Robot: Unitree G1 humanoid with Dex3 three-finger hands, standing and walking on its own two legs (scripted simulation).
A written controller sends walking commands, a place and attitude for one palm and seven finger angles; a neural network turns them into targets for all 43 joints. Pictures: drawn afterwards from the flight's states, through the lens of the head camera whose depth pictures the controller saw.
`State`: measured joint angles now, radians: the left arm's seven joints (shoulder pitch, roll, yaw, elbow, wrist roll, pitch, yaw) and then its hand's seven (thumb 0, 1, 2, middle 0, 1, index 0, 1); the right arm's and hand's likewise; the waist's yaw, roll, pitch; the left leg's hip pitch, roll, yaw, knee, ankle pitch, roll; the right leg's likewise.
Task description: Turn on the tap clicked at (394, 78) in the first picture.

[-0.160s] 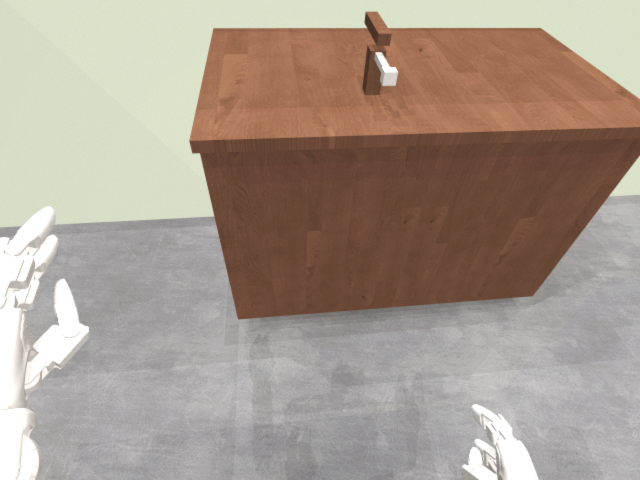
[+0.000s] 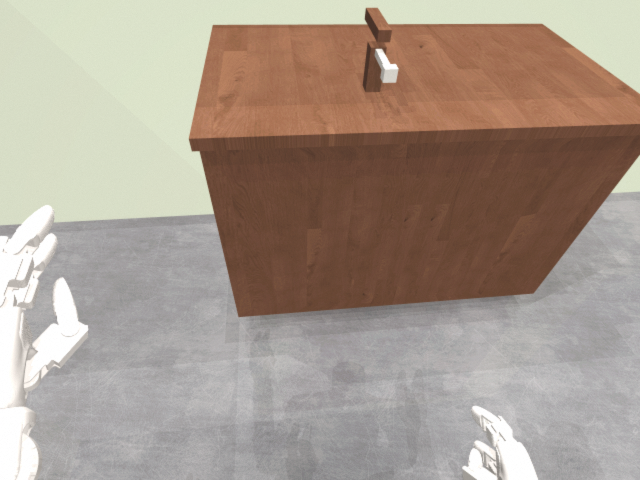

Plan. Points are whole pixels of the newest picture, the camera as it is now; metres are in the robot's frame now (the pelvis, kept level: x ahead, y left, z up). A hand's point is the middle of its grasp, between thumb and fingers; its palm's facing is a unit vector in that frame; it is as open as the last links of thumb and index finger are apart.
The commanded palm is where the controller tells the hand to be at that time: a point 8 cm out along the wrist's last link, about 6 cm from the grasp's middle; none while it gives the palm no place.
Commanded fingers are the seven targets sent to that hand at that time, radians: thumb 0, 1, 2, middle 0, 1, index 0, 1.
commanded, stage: stand and wait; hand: left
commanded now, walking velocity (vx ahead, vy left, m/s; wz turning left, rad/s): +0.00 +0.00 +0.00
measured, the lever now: (389, 73) +0.84 -0.08 +0.13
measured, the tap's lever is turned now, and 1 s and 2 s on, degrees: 0 0 0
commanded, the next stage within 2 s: look at it before walking up in 0.10 s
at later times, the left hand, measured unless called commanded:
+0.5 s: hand (92, 323) +0.22 +0.24 +0.15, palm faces +0.39 -0.84 -0.37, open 7.4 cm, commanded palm +0.17 +0.27 +0.17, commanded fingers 0.00 0.90 0.90 -0.20 -0.30 -0.20 -0.30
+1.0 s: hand (160, 303) +0.25 +0.18 +0.15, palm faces +0.23 -0.88 -0.41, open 7.4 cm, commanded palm +0.20 +0.23 +0.17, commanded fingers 0.00 0.90 0.90 -0.20 -0.30 -0.20 -0.30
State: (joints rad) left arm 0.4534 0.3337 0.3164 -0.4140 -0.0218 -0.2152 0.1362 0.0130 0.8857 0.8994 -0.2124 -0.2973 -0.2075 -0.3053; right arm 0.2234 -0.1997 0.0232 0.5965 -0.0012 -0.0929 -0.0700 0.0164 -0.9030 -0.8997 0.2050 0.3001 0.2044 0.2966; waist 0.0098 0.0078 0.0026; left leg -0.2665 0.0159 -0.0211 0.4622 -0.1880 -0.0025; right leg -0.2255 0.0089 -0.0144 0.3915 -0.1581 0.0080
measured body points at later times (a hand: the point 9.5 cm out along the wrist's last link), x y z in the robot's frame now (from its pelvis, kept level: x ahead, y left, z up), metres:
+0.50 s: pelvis +0.00 +0.00 +0.00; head +0.01 +0.00 +0.45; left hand +0.19 +0.28 +0.17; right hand +0.17 -0.23 -0.08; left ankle +0.04 +0.12 -0.74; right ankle +0.03 -0.13 -0.74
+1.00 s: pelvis -0.02 -0.01 -0.02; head +0.01 -0.02 +0.43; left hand +0.23 +0.23 +0.17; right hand +0.09 -0.28 -0.11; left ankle +0.04 +0.12 -0.74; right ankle +0.03 -0.13 -0.74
